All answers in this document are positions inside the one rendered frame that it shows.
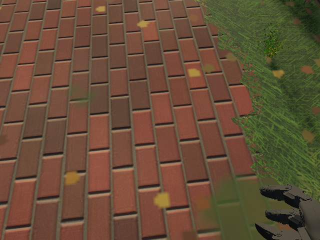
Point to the robot right hand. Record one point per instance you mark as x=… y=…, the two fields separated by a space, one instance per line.
x=305 y=221

